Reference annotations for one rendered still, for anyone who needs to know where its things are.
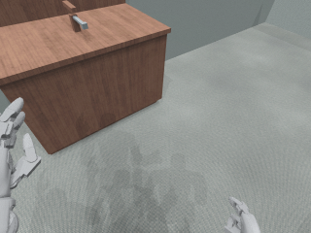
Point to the left robot forearm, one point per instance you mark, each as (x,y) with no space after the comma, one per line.
(9,222)

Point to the right robot hand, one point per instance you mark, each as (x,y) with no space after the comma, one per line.
(246,223)

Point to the tap lever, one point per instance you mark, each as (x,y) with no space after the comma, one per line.
(82,23)

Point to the left robot hand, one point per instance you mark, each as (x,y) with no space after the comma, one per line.
(10,122)

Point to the counter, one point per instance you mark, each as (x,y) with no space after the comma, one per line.
(75,82)

